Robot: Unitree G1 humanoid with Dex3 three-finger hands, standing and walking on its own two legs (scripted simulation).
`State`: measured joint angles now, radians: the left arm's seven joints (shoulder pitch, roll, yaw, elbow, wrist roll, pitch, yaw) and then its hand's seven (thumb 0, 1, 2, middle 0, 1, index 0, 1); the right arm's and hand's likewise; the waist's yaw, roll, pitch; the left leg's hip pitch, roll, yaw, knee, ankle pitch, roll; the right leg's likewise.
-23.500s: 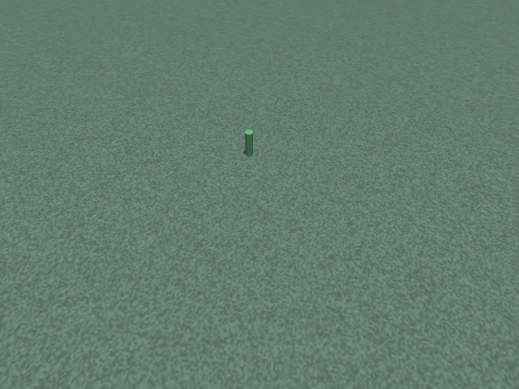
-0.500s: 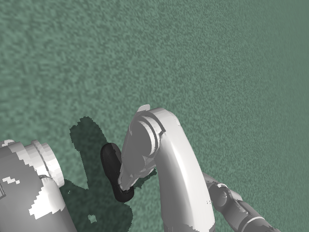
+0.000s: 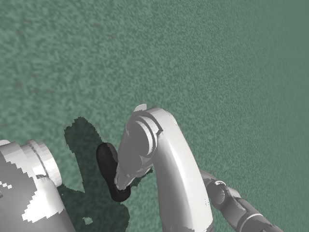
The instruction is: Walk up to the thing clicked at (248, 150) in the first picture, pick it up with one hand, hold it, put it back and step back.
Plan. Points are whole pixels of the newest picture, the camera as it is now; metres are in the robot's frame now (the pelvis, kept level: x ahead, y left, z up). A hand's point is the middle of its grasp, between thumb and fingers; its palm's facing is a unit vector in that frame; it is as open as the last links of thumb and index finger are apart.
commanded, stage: open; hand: left
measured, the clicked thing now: out of the picture +0.46 +0.30 -0.22
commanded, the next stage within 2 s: withdraw in 0.28 s
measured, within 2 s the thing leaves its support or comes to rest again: neither
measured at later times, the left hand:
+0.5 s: hand out of the picture +0.46 +0.29 -0.19, palm faces +0.37 -0.93 +0.00, open 16.2 cm
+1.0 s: hand out of the picture +0.42 +0.38 -0.08, palm faces +0.32 -0.93 -0.18, open 17.6 cm
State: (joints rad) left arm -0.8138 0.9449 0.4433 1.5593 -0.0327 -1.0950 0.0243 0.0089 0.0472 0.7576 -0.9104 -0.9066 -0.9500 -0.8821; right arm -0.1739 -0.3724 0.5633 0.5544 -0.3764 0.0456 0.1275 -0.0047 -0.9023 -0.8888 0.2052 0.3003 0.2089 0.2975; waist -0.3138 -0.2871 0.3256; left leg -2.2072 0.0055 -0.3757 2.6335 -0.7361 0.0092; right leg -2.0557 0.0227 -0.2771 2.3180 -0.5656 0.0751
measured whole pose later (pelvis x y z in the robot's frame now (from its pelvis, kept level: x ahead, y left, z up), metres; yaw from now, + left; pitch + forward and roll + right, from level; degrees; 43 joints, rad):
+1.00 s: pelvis +0.00 +0.00 +0.02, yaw +4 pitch +23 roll -16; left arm -0.72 0.85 0.48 1.17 0.05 -0.65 -0.16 -0.01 -0.58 0.05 -0.08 -0.06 -0.06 -0.06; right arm 0.01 -0.32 0.28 0.58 -0.16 0.11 0.10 0.00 -0.91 -0.90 0.21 0.30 0.21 0.30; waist -0.21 -0.13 0.09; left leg -2.24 0.02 -0.23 2.51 -0.70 0.04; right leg -2.12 -0.01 -0.18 2.28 -0.58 0.05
